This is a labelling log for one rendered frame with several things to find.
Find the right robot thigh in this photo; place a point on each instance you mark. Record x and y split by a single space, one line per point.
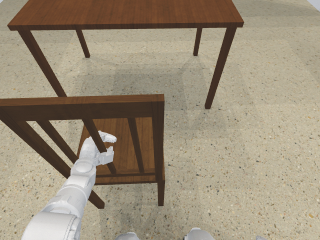
198 235

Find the left robot upper arm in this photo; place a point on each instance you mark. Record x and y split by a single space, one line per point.
54 226

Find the table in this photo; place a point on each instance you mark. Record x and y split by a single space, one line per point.
78 15

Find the left robot forearm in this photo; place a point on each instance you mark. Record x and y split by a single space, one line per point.
74 193

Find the left robot hand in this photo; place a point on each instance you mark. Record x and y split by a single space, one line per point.
89 149

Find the chair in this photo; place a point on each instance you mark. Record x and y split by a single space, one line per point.
137 122

